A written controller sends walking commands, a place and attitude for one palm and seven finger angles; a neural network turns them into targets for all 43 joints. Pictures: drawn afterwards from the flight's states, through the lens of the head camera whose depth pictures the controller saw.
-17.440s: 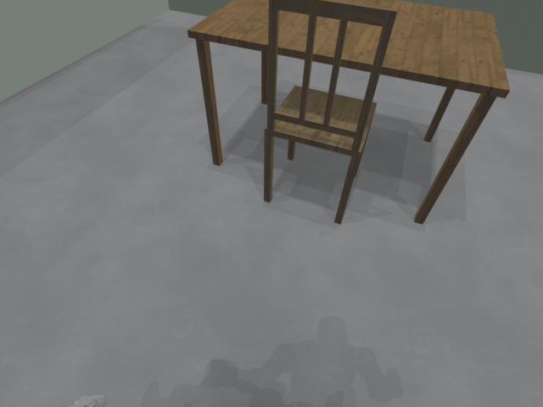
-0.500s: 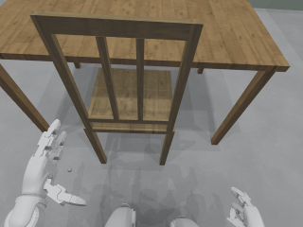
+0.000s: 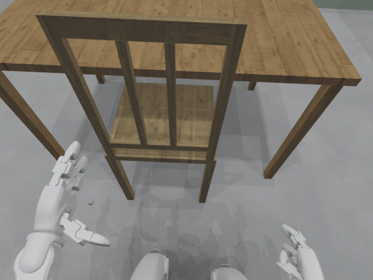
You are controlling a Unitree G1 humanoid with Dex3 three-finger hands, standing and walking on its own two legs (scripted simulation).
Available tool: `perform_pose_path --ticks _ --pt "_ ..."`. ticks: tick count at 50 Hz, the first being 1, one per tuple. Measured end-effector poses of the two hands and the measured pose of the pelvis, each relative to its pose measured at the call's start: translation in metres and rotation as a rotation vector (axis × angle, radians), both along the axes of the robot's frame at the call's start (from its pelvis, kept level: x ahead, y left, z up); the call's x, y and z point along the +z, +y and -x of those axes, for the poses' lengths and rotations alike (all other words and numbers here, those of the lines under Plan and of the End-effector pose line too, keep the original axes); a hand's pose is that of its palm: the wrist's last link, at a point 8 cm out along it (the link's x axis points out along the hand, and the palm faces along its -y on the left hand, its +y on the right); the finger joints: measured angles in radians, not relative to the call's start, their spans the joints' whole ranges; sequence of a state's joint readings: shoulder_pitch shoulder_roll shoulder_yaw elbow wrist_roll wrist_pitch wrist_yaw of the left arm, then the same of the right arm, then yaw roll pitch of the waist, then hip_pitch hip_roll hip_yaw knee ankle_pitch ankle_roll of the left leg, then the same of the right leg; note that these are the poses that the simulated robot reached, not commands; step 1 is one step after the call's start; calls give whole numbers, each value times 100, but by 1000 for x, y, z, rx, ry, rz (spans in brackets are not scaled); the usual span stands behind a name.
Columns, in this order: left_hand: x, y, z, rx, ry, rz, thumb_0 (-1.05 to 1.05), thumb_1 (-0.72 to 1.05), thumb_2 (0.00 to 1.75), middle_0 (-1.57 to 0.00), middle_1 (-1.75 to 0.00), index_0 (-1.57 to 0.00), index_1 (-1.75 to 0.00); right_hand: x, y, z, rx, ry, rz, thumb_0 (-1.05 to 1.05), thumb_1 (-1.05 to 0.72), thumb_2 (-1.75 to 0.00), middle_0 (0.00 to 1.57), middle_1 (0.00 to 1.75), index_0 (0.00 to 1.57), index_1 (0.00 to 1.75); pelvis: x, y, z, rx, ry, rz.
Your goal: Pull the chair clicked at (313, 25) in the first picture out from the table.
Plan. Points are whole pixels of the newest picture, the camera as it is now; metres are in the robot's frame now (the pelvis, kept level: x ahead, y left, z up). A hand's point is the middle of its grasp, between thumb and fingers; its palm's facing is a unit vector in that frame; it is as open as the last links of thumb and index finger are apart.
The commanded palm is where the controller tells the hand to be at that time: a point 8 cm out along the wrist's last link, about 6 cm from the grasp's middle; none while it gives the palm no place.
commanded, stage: aim the fingers beside a spindle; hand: left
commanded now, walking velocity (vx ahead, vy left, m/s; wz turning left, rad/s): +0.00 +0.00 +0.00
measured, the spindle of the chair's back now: (135, 103) +0.53 +0.17 +0.03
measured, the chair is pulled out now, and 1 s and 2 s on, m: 0.00 0.00 0.00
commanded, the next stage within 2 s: push the fingers through the gap in 1.82 s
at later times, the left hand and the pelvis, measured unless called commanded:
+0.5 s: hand (114, 177) +0.32 +0.18 +0.02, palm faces +0.00 -1.00 -0.03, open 16.9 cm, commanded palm +0.30 +0.23 +0.02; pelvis +0.00 +0.00 -0.01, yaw -1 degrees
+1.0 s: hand (127, 163) +0.37 +0.16 +0.00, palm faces +0.00 -1.00 -0.02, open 16.9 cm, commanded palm +0.35 +0.21 +0.00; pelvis +0.00 +0.00 -0.03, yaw -2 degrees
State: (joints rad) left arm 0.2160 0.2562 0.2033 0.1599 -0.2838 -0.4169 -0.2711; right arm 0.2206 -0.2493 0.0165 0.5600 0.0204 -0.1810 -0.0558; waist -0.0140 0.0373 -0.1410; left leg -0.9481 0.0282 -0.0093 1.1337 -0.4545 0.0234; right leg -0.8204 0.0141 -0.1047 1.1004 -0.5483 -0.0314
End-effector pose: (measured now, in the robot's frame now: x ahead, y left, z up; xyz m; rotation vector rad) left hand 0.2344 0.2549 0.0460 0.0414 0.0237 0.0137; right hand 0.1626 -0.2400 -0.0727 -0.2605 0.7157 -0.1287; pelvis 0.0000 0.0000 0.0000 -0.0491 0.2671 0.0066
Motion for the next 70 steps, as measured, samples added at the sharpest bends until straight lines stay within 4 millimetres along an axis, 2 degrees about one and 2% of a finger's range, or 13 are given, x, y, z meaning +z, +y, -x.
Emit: perform_pose_path --ticks 10,18,33,48,64,70 --pt "-8 -9 -33 -18 -6 6 -1 -50 30 -6 -8 -6 -8 -11 -11 18 -32 58 10 1 -90 -90 21 30 20 30 -5 -3 2 -11 19 -5" --pt "-15 -16 -50 -17 6 9 -1 -50 30 -6 -8 -6 -8 -18 -16 31 -58 111 6 1 -90 -90 21 30 20 30 -6 -3 0 -21 37 -12" --pt "-29 -34 -84 -19 -7 10 -1 -50 30 -6 -8 -6 -8 -34 -14 34 -62 176 -6 1 -90 -90 21 30 20 30 -14 -1 -1 -29 69 -18" --pt "-43 -38 -106 -9 -14 17 -1 -50 30 -6 -8 -6 -8 -47 -16 43 -68 236 0 1 -90 -90 21 30 20 30 -24 -1 1 -29 94 -13" --pt "-56 -51 -138 -5 -26 13 -1 -50 30 -6 -8 -6 -8 -66 -17 73 -103 336 -4 1 -90 -90 21 30 20 30 -36 2 7 -36 128 -10" --pt "-52 -57 -139 -15 -33 7 -1 -50 30 -6 -8 -6 -8 -68 -14 83 -122 369 -28 1 -90 -90 21 30 20 30 -34 3 6 -46 129 -15"
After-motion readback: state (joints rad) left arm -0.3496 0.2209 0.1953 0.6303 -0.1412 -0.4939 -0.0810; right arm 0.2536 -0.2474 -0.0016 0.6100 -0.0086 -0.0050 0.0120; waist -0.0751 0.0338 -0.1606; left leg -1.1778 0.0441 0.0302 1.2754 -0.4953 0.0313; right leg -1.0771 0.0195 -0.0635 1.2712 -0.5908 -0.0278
